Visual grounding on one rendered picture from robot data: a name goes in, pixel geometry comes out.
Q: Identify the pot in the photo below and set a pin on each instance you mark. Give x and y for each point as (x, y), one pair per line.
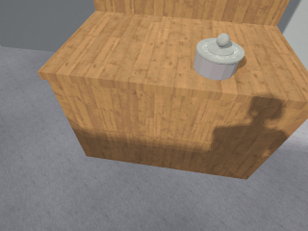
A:
(211, 70)

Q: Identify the lid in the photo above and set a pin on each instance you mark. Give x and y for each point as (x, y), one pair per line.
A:
(210, 51)

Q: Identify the knob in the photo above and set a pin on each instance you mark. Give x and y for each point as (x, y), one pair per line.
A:
(222, 40)

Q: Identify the table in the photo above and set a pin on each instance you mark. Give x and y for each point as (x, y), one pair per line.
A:
(126, 83)

